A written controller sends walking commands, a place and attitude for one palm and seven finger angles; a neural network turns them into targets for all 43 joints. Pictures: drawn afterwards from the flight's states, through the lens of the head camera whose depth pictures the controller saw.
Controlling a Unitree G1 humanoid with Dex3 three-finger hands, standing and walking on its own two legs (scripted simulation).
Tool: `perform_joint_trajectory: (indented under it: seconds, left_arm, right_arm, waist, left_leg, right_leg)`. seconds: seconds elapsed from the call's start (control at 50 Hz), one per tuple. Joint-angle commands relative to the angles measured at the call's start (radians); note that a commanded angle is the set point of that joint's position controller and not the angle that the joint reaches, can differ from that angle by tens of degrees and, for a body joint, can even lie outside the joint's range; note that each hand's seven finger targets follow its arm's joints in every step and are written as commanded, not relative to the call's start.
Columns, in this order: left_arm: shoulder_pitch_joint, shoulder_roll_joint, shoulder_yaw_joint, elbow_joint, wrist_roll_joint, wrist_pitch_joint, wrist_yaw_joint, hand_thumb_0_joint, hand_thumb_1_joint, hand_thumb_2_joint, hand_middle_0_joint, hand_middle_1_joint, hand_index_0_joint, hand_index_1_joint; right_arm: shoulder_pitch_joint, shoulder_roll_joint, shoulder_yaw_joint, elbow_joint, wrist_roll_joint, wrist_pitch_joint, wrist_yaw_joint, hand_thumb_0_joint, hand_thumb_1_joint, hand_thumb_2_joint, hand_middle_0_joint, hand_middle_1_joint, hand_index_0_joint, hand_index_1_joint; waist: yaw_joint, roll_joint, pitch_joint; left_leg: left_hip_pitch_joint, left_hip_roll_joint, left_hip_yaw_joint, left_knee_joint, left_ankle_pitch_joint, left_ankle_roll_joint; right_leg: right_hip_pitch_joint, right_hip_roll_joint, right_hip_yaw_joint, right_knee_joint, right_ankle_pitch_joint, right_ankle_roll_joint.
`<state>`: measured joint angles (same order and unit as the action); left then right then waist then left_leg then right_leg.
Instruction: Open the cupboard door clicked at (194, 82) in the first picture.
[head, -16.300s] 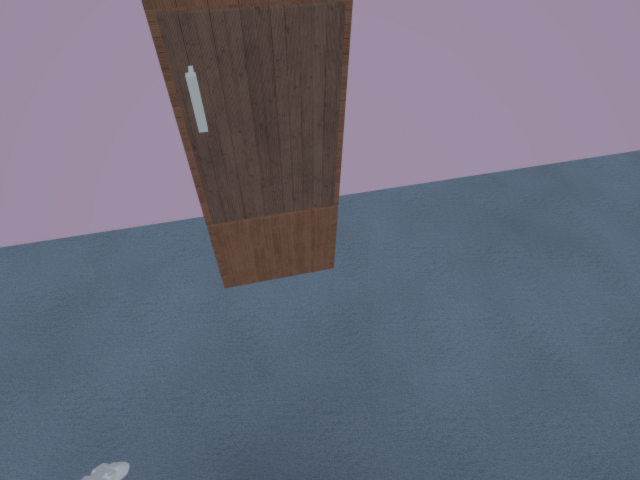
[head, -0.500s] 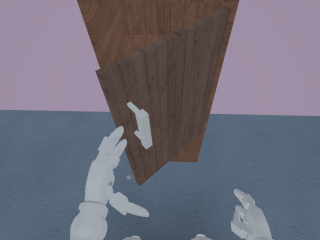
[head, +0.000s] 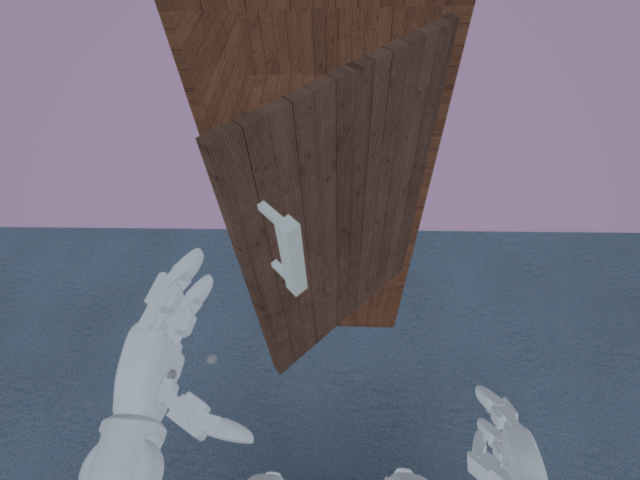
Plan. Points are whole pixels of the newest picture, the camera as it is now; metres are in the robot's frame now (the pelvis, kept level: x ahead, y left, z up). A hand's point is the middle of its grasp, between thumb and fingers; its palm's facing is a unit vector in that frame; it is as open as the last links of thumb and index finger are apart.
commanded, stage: draw the hand back to the body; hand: left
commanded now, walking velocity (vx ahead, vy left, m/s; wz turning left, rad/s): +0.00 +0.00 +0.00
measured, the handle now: (282, 249) +0.38 +0.08 +0.08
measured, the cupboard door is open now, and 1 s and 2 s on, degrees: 45 45 45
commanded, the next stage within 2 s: step back with the hand held close in 1.40 s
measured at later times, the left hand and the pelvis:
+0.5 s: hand (105, 352) +0.21 +0.21 +0.15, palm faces +0.21 -0.93 -0.30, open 15.1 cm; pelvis +0.01 +0.02 +0.03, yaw +0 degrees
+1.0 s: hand out of the picture +0.23 +0.28 +0.21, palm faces +0.43 -0.80 -0.42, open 9.3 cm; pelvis +0.03 +0.02 +0.06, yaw -1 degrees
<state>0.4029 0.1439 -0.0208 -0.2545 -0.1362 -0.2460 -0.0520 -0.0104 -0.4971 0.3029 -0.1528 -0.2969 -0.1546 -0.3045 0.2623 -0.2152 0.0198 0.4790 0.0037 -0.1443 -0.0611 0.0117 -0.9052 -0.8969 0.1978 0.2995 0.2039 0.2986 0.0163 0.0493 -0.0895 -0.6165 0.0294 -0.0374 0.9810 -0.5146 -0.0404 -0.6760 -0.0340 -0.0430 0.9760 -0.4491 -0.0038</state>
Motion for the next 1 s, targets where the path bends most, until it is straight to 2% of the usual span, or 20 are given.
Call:
perform_joint_trajectory:
  seconds: [0.0, 0.08, 0.18, 0.24, 0.26, 0.28, 0.3, 0.32, 0.34, 0.36, 0.38, 0.4, 0.42, 0.48, 0.52, 0.58, 0.66, 0.78, 0.9, 0.98]
  left_arm:
    - [-0.027, 0.059, 0.054, -0.231, -0.034, -0.015, -0.014, 0.0, -0.5, 0.3, -0.15, -0.3, -0.15, -0.3]
    - [-0.014, 0.093, 0.079, -0.244, -0.048, 0.033, -0.052, 0.0, -0.5, 0.3, -0.15, -0.3, -0.15, -0.3]
    - [0.013, 0.153, 0.163, -0.336, -0.068, 0.04, -0.057, 0.0, -0.5, 0.3, -0.15, -0.3, -0.15, -0.3]
    - [0.009, 0.158, 0.189, -0.366, -0.085, 0.031, -0.059, 0.0, -0.43, 0.33, -0.153, -0.3, -0.153, -0.3]
    - [-0.007, 0.151, 0.181, -0.376, -0.089, 0.031, -0.064, 0.0, -0.395, 0.345, -0.154, -0.3, -0.154, -0.3]
    - [-0.006, 0.163, 0.197, -0.35, -0.091, 0.037, -0.065, 0.0, -0.36, 0.36, -0.155, -0.3, -0.155, -0.3]
    - [-0.023, 0.15, 0.182, -0.365, -0.096, 0.04, -0.073, 0.0, -0.325, 0.375, -0.156, -0.3, -0.156, -0.3]
    - [-0.037, 0.325, 0.221, -0.411, 0.058, 0.062, 0.038, 0.0, -0.29, 0.39, -0.158, -0.3, -0.158, -0.3]
    - [0.033, 0.23, 0.188, -0.378, 0.068, 0.088, 0.081, 0.0, -0.255, 0.405, -0.159, -0.3, -0.159, -0.3]
    - [0.039, 0.21, 0.169, -0.371, 0.077, 0.1, 0.101, 0.0, -0.22, 0.42, -0.16, -0.3, -0.16, -0.3]
    - [0.042, 0.196, 0.158, -0.367, 0.09, 0.111, 0.112, 0.0, -0.185, 0.435, -0.161, -0.3, -0.161, -0.3]
    - [0.039, 0.21, 0.17, -0.353, 0.099, 0.116, 0.126, 0.0, -0.15, 0.45, -0.162, -0.3, -0.162, -0.3]
    - [0.025, 0.22, 0.183, -0.356, 0.104, 0.118, 0.137, 0.0, -0.115, 0.465, -0.164, -0.3, -0.164, -0.3]
    - [0.002, 0.261, 0.226, -0.336, 0.118, 0.115, 0.166, 0.0, -0.01, 0.51, -0.168, -0.3, -0.168, -0.3]
    - [-0.017, 0.262, 0.236, -0.344, 0.123, 0.11, 0.176, 0.0, 0.06, 0.54, -0.17, -0.3, -0.17, -0.3]
    - [-0.006, 0.293, 0.278, -0.362, 0.132, 0.103, 0.19, 0.0, 0.165, 0.585, -0.174, -0.3, -0.174, -0.3]
    - [0.01, 0.299, 0.307, -0.382, 0.132, 0.098, 0.192, 0.0, 0.305, 0.645, -0.179, -0.3, -0.179, -0.3]
    - [0.012, 0.327, 0.377, -0.34, 0.129, 0.095, 0.191, 0.0, 0.515, 0.735, -0.186, -0.3, -0.186, -0.3]
    - [-0.02, 0.351, 0.443, -0.336, 0.118, 0.09, 0.19, 0.0, 0.725, 0.825, -0.194, -0.3, -0.194, -0.3]
    - [-0.062, 0.39, 0.494, -0.348, 0.117, 0.088, 0.193, 0.0, 0.865, 0.885, -0.199, -0.3, -0.199, -0.3]
  right_arm:
    - [-0.083, -0.102, -0.025, -0.183, 0.014, -0.064, -0.009, 0.0, -0.9, -0.9, 0.2, 0.3, 0.2, 0.3]
    - [-0.087, -0.116, -0.019, -0.18, 0.019, -0.078, -0.016, 0.0, -0.9, -0.9, 0.2, 0.3, 0.2, 0.3]
    - [-0.078, -0.11, -0.015, -0.181, 0.015, -0.098, -0.02, 0.0, -0.9, -0.9, 0.2, 0.3, 0.2, 0.3]
    - [-0.077, -0.104, -0.01, -0.171, 0.018, -0.109, -0.02, 0.0, -0.9, -0.9, 0.2, 0.3, 0.2, 0.3]
    - [-0.079, -0.105, -0.007, -0.168, 0.018, -0.113, -0.021, 0.0, -0.9, -0.9, 0.2, 0.3, 0.2, 0.3]
    - [-0.081, -0.107, -0.008, -0.158, 0.019, -0.115, -0.022, 0.0, -0.9, -0.9, 0.2, 0.3, 0.2, 0.3]
    - [-0.087, -0.111, -0.006, -0.157, 0.021, -0.12, -0.022, 0.0, -0.9, -0.9, 0.2, 0.3, 0.2, 0.3]
    - [-0.075, -0.108, -0.014, -0.135, 0.006, -0.108, -0.046, 0.0, -0.9, -0.9, 0.2, 0.3, 0.2, 0.3]
    - [-0.074, -0.088, -0.006, -0.137, -0.002, -0.103, -0.052, 0.0, -0.9, -0.9, 0.2, 0.3, 0.2, 0.3]
    - [-0.069, -0.092, -0.005, -0.133, -0.002, -0.102, -0.052, 0.0, -0.9, -0.9, 0.2, 0.3, 0.2, 0.3]
    - [-0.078, -0.093, -0.005, -0.122, -0.004, -0.099, -0.051, 0.0, -0.9, -0.9, 0.2, 0.3, 0.2, 0.3]
    - [-0.083, -0.092, -0.004, -0.111, -0.004, -0.092, -0.054, 0.0, -0.9, -0.9, 0.2, 0.3, 0.2, 0.3]
    - [-0.093, -0.095, -0.002, -0.105, -0.006, -0.088, -0.055, 0.0, -0.9, -0.9, 0.2, 0.3, 0.2, 0.3]
    - [-0.118, -0.098, -0.001, -0.084, -0.01, -0.085, -0.063, 0.0, -0.9, -0.9, 0.2, 0.3, 0.2, 0.3]
    - [-0.129, -0.096, 0.001, -0.075, -0.013, -0.088, -0.067, 0.0, -0.9, -0.9, 0.2, 0.3, 0.2, 0.3]
    - [-0.145, -0.098, 0.003, -0.058, -0.017, -0.096, -0.065, 0.0, -0.9, -0.9, 0.2, 0.3, 0.2, 0.3]
    - [-0.15, -0.098, -0.001, -0.035, -0.021, -0.101, -0.057, 0.0, -0.9, -0.9, 0.2, 0.3, 0.2, 0.3]
    - [-0.164, -0.107, -0.015, -0.004, -0.021, -0.093, -0.046, 0.0, -0.9, -0.9, 0.2, 0.3, 0.2, 0.3]
    - [-0.172, -0.104, -0.023, 0.01, -0.023, -0.075, -0.041, 0.0, -0.9, -0.9, 0.2, 0.3, 0.2, 0.3]
    - [-0.182, -0.108, -0.028, 0.02, -0.025, -0.071, -0.04, 0.0, -0.9, -0.9, 0.2, 0.3, 0.2, 0.3]
  waist:
    - [-0.007, -0.11, -0.116]
    - [0.001, -0.066, -0.076]
    - [0.026, -0.042, -0.137]
    - [0.027, -0.015, -0.114]
    - [0.02, 0.0, -0.094]
    - [0.016, -0.026, -0.074]
    - [0.01, -0.003, -0.064]
    - [0.034, -0.001, -0.093]
    - [0.02, -0.002, -0.038]
    - [0.015, -0.036, -0.027]
    - [0.018, -0.034, -0.016]
    - [0.016, -0.047, -0.001]
    - [0.018, -0.019, 0.005]
    - [0.026, -0.045, 0.02]
    - [0.028, -0.036, 0.018]
    - [0.042, 0.02, -0.006]
    - [0.046, 0.036, -0.003]
    - [0.054, -0.002, 0.038]
    - [0.056, 0.013, 0.04]
    - [0.061, 0.052, 0.027]
  left_leg:
    - [0.008, -0.054, 0.031, -0.179, 0.209, 0.047]
    - [0.043, -0.05, 0.023, -0.214, 0.194, 0.045]
    - [0.105, -0.049, 0.019, -0.238, 0.261, 0.041]
    - [0.124, -0.047, 0.015, -0.253, 0.276, 0.036]
    - [0.129, -0.048, 0.015, -0.257, 0.269, 0.036]
    - [0.125, -0.043, 0.013, -0.259, 0.256, 0.038]
    - [0.132, -0.045, 0.012, -0.266, 0.249, 0.038]
    - [0.171, -0.035, 0.038, -0.312, 0.26, 0.049]
    - [0.187, -0.041, 0.043, -0.325, 0.261, 0.048]
    - [0.194, -0.038, 0.037, -0.331, 0.273, 0.047]
    - [0.216, -0.035, 0.04, -0.34, 0.292, 0.05]
    - [0.235, -0.03, 0.043, -0.352, 0.296, 0.051]
    - [0.25, -0.03, 0.044, -0.371, 0.288, 0.049]
    - [0.294, -0.026, 0.04, -0.422, 0.29, 0.051]
    - [0.328, -0.023, 0.039, -0.457, 0.299, 0.051]
    - [0.369, -0.021, 0.037, -0.501, 0.366, 0.046]
    - [0.413, -0.013, 0.04, -0.543, 0.47, 0.04]
    - [0.449, -0.004, 0.049, -0.585, 0.549, 0.036]
    - [0.488, -0.002, 0.062, -0.612, 0.587, 0.037]
    - [0.514, -0.006, 0.065, -0.617, 0.613, 0.036]
  right_leg:
    - [0.226, 0.031, 0.015, -0.224, 0.189, 0.001]
    - [0.228, 0.034, 0.002, -0.245, 0.153, -0.006]
    - [0.288, 0.038, -0.016, -0.235, 0.231, -0.009]
    - [0.289, 0.041, -0.027, -0.239, 0.25, -0.01]
    - [0.281, 0.042, -0.028, -0.246, 0.242, -0.009]
    - [0.278, 0.044, -0.027, -0.26, 0.221, -0.008]
    - [0.273, 0.042, -0.028, -0.266, 0.215, -0.006]
    - [0.335, 0.019, 0.019, -0.332, 0.222, -0.018]
    - [0.327, 0.015, 0.007, -0.361, 0.215, -0.014]
    - [0.324, 0.015, 0.002, -0.366, 0.223, -0.011]
    - [0.344, 0.015, 0.003, -0.387, 0.238, -0.011]
    - [0.349, 0.017, -0.003, -0.396, 0.236, -0.006]
    - [0.363, 0.017, -0.006, -0.407, 0.228, -0.007]
    - [0.409, 0.019, -0.01, -0.453, 0.215, -0.008]
    - [0.436, 0.018, -0.013, -0.468, 0.223, -0.006]
    - [0.507, 0.018, -0.017, -0.484, 0.279, -0.012]
    - [0.559, 0.021, -0.02, -0.509, 0.353, -0.01]
    - [0.603, 0.03, -0.02, -0.557, 0.41, -0.009]
    - [0.634, 0.032, -0.015, -0.588, 0.447, -0.006]
    - [0.648, 0.033, -0.01, -0.606, 0.468, -0.008]
